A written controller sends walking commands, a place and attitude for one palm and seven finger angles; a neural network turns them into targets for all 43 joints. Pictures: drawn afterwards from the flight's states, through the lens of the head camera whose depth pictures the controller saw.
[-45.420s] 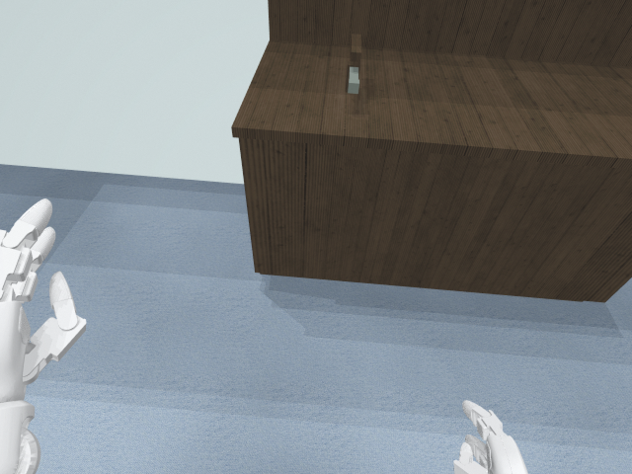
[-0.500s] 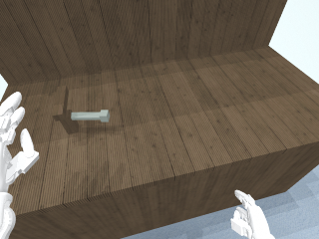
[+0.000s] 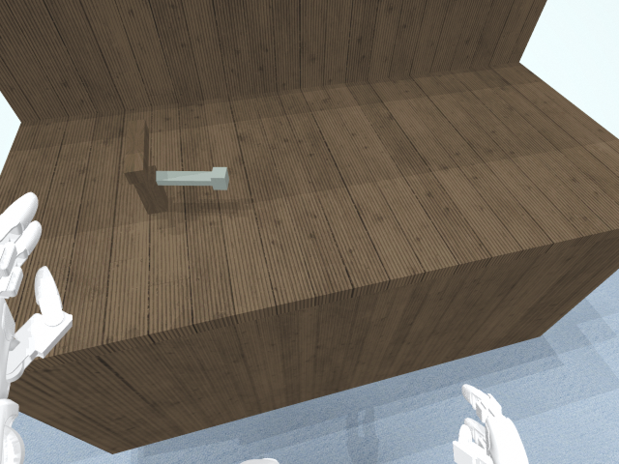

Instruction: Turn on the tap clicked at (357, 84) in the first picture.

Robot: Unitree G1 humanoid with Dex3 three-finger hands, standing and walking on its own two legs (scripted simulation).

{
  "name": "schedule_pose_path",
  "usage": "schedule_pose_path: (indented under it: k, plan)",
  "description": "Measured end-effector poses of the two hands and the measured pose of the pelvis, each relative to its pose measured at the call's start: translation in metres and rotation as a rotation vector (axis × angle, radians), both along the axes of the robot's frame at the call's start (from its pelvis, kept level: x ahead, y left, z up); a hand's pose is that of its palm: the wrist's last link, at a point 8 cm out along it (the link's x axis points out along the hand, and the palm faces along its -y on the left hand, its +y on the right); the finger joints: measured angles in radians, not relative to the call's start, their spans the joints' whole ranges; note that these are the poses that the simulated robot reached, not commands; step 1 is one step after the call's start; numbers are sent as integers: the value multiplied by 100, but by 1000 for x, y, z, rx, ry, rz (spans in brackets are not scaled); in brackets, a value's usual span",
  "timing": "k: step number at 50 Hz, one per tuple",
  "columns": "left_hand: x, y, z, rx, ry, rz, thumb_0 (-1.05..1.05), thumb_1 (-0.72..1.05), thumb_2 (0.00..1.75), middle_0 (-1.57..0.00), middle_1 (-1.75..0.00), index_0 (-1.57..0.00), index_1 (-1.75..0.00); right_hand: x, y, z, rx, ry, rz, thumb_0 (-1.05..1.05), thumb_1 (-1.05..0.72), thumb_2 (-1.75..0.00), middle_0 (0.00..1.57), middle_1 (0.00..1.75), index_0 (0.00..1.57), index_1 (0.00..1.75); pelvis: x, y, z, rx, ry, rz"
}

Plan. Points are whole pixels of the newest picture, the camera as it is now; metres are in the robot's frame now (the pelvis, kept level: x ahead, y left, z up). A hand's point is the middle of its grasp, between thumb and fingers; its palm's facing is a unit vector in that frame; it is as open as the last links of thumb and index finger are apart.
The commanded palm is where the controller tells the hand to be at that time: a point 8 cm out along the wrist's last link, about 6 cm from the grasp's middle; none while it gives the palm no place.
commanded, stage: step back with the hand held close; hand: left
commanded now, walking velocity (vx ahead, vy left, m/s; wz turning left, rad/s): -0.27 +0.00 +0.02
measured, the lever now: (220, 178) +0.54 +0.21 +0.03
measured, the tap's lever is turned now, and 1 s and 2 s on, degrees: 76 76 76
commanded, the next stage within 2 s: stop stepping back and stand still in 0.60 s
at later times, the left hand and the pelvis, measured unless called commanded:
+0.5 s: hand (38, 382) +0.15 +0.24 +0.17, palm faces +0.36 -0.85 -0.38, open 7.4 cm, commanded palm +0.09 +0.28 +0.19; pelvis -0.06 +0.00 -0.01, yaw +2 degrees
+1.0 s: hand out of the picture +0.05 +0.26 +0.16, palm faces +0.39 -0.86 -0.34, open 7.4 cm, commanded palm -0.02 +0.29 +0.19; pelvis -0.18 +0.01 -0.01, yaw +0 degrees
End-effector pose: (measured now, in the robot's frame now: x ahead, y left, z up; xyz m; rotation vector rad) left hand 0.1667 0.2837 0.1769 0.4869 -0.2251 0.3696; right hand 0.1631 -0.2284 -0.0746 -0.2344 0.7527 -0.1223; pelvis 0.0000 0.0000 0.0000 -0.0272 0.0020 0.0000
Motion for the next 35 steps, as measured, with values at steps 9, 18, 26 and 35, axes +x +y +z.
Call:
schedule_pose_path:
  k: [9,18,26,35]
  plan:
    - [-21,4,10,68,-71,11,2,89,90,-21,-30,-21,-30,-19,8,-3,-3,14,38,2,-90,-90,20,30,20,30,-16,-4,-3,-17,12,87]
    - [-47,-8,1,21,-30,1,2,89,90,-21,-30,-20,-30,-16,3,-9,5,19,58,2,-90,-90,20,30,20,30,-42,-12,-3,-30,25,38]
    - [-56,-3,4,20,-106,-97,2,89,90,-22,-30,-21,-30,-29,2,19,-46,-93,16,2,-90,-90,20,30,20,30,-64,-3,-6,-24,3,20]
    - [-106,-3,13,27,-87,-46,2,89,90,-21,-30,-21,-30,-84,8,13,6,-110,40,1,-90,-90,20,30,20,30,-111,-7,-4,-26,22,-9]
